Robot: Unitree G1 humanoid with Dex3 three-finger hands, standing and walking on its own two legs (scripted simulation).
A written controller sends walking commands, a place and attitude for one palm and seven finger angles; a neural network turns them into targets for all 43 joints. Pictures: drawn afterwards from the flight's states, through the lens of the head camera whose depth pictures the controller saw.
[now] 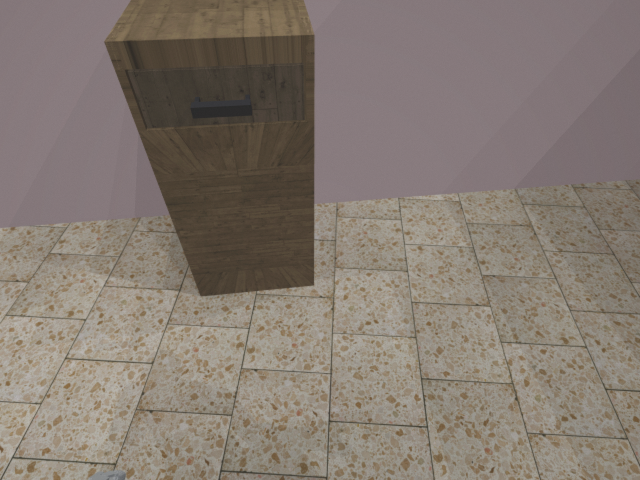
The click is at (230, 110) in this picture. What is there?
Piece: drawer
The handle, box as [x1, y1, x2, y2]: [190, 94, 251, 118]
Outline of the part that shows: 249,94 245,95 244,100 200,102 199,97 195,97 195,100 191,102 190,107 192,116 194,118 251,115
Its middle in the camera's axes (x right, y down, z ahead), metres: -0.23 -0.31 +0.90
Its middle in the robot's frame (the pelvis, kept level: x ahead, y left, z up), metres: +0.87 +0.28 +0.03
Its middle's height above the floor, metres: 0.80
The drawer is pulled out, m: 0.00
